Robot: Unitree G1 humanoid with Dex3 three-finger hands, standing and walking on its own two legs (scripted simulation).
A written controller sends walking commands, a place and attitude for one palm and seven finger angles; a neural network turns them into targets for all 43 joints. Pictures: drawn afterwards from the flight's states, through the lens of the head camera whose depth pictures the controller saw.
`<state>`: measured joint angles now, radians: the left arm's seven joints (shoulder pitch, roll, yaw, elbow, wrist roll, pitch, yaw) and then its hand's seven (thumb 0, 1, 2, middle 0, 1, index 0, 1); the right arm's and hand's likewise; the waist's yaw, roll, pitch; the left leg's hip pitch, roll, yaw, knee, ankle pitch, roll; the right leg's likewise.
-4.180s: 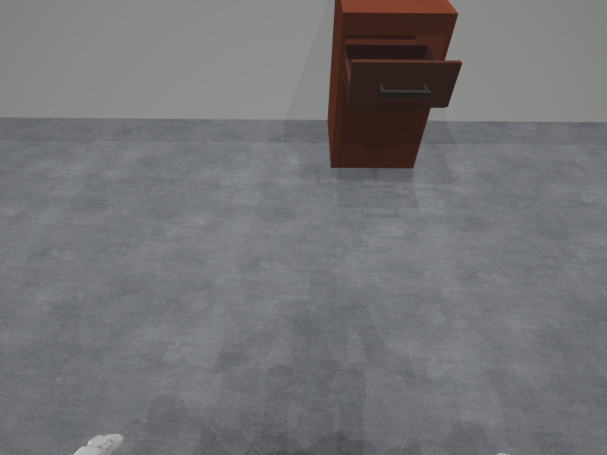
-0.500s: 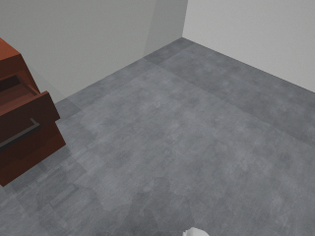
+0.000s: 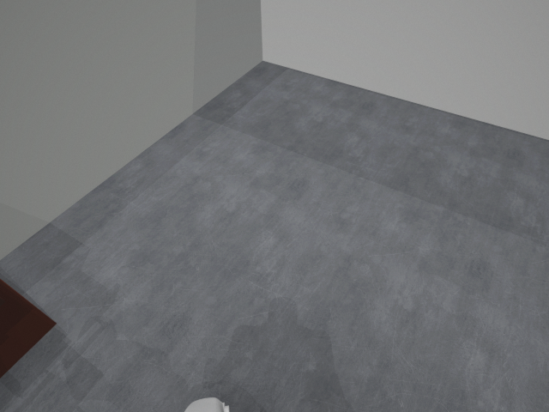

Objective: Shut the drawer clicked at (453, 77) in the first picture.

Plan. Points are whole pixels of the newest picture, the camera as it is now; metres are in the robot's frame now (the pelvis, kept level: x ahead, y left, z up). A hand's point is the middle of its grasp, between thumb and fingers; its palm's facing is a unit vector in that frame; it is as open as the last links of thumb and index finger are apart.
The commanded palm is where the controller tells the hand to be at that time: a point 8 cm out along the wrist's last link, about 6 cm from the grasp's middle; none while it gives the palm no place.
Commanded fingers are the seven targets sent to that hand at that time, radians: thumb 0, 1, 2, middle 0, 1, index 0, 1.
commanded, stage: turn to face it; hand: left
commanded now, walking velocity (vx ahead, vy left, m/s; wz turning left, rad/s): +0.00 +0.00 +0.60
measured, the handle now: out of the picture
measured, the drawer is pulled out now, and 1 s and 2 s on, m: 0.23 0.23 0.23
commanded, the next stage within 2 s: take the last steps up to it in 1.66 s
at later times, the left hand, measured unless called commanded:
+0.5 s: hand out of the picture +0.11 +0.26 -0.18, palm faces +0.30 -0.93 -0.21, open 7.4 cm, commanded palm none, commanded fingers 0.00 0.90 0.90 -0.20 -0.30 -0.20 -0.30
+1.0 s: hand out of the picture +0.10 +0.19 -0.15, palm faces +0.53 -0.80 -0.27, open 7.4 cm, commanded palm none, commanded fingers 0.00 0.90 0.90 -0.20 -0.30 -0.20 -0.30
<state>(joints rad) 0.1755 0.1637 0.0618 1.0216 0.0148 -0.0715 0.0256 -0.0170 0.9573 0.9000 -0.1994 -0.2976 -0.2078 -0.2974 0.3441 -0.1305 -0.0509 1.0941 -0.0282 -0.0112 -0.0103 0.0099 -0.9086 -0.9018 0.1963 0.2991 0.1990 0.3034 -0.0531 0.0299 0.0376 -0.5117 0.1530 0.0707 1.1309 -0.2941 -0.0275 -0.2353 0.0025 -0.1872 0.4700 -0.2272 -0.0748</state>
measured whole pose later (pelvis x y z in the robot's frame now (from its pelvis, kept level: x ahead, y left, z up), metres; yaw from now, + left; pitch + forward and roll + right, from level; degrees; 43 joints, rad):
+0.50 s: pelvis +0.11 +0.04 +0.00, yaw +14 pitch +0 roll -2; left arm 0.20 0.22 0.08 0.96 0.02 0.04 0.01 0.01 0.91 0.90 -0.20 -0.30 -0.20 -0.30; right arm 0.16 -0.18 -0.04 0.94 -0.02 0.02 0.00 0.01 -0.91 -0.90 0.20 0.30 0.20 0.30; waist 0.01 -0.02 0.07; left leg -0.36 -0.01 0.07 0.52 -0.16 0.09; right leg -0.50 -0.10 -0.02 1.10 -0.38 0.08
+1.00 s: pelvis +0.13 -0.02 +0.00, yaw +34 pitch +0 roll +2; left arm 0.23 0.18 0.02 0.87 0.02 0.02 0.02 0.01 0.90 0.90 -0.20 -0.30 -0.21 -0.30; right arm 0.21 -0.26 -0.10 0.93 -0.03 0.09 0.03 0.01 -0.91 -0.90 0.20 0.30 0.20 0.30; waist -0.03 0.02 0.08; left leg -0.52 0.03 0.01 1.10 -0.38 -0.08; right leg -0.19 -0.11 -0.17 0.52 -0.31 0.00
